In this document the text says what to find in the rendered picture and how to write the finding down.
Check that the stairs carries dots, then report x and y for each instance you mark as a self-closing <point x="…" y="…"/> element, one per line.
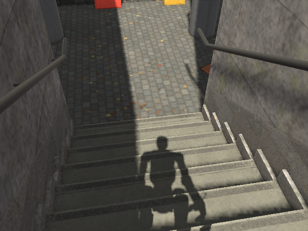
<point x="165" y="173"/>

